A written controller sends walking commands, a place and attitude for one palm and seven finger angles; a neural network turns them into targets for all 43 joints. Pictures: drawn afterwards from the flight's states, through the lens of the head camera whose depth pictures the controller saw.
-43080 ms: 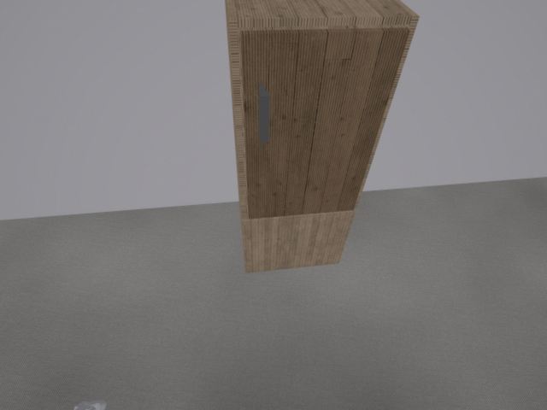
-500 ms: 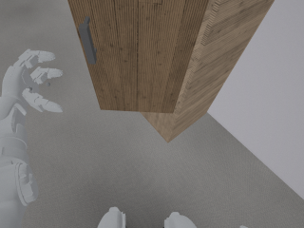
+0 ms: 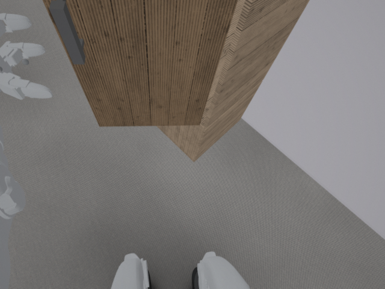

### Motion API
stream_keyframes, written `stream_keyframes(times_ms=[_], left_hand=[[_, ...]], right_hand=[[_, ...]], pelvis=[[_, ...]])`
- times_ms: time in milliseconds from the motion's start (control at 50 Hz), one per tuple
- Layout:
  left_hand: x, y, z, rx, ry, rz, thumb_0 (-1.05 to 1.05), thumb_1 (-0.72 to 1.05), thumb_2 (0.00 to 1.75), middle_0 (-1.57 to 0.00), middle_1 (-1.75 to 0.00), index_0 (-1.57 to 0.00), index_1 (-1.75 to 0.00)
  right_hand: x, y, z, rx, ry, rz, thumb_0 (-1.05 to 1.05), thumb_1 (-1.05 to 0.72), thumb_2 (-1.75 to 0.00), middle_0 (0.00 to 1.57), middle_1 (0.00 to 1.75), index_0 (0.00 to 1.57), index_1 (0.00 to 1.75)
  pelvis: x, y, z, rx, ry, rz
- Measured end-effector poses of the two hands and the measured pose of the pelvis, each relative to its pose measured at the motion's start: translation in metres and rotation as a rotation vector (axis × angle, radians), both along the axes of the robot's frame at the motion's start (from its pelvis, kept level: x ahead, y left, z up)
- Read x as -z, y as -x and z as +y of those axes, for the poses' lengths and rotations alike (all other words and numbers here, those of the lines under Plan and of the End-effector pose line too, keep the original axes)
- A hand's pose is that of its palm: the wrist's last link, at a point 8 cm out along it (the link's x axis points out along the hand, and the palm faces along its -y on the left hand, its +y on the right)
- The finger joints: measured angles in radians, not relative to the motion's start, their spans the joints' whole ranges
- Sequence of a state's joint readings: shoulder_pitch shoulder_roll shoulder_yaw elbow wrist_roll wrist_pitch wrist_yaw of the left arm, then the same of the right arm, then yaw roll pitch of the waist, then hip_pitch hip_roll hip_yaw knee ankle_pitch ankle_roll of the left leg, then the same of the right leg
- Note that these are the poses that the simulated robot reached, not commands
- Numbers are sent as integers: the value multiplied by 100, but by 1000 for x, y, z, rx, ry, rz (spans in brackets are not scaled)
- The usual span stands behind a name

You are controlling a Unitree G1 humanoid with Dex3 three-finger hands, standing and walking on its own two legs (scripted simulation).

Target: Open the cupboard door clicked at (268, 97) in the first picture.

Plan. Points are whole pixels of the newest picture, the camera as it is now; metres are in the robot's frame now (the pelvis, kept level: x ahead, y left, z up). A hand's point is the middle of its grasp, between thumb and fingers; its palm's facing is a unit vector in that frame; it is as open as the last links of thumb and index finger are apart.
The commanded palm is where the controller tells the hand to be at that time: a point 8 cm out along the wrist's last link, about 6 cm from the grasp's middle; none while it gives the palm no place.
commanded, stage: move the hooked fingers beside the handle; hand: left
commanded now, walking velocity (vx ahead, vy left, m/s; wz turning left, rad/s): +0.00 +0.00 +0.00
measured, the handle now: (71, 28) +0.61 +0.19 +0.10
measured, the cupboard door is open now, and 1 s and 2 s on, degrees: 50 50 50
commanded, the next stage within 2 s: slide the fingers in behind the handle in 1.16 s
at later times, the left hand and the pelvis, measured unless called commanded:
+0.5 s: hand (30, 49) +0.56 +0.25 +0.10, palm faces +0.00 -1.00 +0.00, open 14.0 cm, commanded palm +0.55 +0.29 +0.10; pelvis +0.01 +0.01 +0.00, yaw -1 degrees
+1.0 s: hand (29, 53) +0.55 +0.25 +0.10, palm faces +0.01 -1.00 +0.00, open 14.0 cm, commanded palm +0.55 +0.29 +0.09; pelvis +0.01 +0.00 +0.00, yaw -1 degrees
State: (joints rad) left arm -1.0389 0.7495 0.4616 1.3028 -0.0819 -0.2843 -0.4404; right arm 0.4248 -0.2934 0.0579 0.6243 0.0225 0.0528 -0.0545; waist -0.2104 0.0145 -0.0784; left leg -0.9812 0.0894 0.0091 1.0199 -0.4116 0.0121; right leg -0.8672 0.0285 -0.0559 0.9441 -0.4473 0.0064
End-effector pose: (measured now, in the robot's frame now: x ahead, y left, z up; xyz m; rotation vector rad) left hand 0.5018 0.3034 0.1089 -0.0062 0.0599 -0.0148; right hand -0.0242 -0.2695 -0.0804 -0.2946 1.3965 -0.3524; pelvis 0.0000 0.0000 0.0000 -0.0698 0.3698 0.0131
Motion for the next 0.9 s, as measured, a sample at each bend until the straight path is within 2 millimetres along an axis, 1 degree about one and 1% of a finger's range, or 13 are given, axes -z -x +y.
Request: stream_keyframes(times_ms=[120, 240, 320, 400, 460, 580, 680, 780, 900], left_hand=[[-4, -20, -1, 0, -6, -21, -1, -50, 30, -30, -120, -30, -120], [-1, -38, -4, 2, -2, -4, -1, -50, 30, -30, -120, -30, -120], [3, -43, -4, 3, -9, -2, -1, -50, 30, -30, -120, -30, -120], [9, -42, -1, -2, -5, 7, -1, -50, 30, -30, -120, -30, -120], [11, -41, 1, -7, -11, 9, -1, -50, 30, -30, -120, -30, -120], [7, -38, 4, -11, -10, -10, -1, -50, 30, -30, -120, -30, -120], [4, -35, 0, 1, -8, -8, -1, -50, 30, -30, -120, -30, -120], [7, -32, -4, -3, 3, 2, -1, -50, 30, -30, -120, -30, -120], [8, -29, -4, -17, -1, -5, -1, -50, 30, -30, -120, -30, -120]], right_hand=[[-2, 13, 4, 17, 9, 45, 0, -91, -90, 20, 30, 20, 30], [-2, 24, 11, 34, 6, 84, 0, -91, -90, 20, 30, 20, 30], [-2, 28, 17, 50, -9, 105, 0, -91, -90, 20, 30, 20, 30], [-3, 30, 23, 59, -25, 122, 0, -91, -90, 20, 30, 20, 30], [-3, 28, 25, 60, -31, 127, 0, -91, -90, 20, 30, 20, 30], [-4, 17, 23, 47, -30, 115, 0, -91, -90, 20, 30, 21, 30], [-4, 4, 19, 24, -27, 90, 0, -91, -90, 20, 30, 20, 30], [-4, -8, 13, 4, -20, 52, 0, -91, -90, 20, 30, 20, 30], [-1, -14, 9, -2, -12, 22, 0, -91, -90, 20, 30, 20, 30]], pelvis=[[3, 0, 2, 3, 9, 30], [6, -2, 5, 7, 16, 55], [6, -5, 6, 16, 16, 65], [5, -8, 8, 19, 15, 66], [4, -10, 8, 17, 17, 65], [2, -14, 8, 9, 20, 59], [0, -16, 8, 1, 20, 50], [0, -15, 7, -1, 17, 40], [2, -12, 5, 2, 16, 39]])
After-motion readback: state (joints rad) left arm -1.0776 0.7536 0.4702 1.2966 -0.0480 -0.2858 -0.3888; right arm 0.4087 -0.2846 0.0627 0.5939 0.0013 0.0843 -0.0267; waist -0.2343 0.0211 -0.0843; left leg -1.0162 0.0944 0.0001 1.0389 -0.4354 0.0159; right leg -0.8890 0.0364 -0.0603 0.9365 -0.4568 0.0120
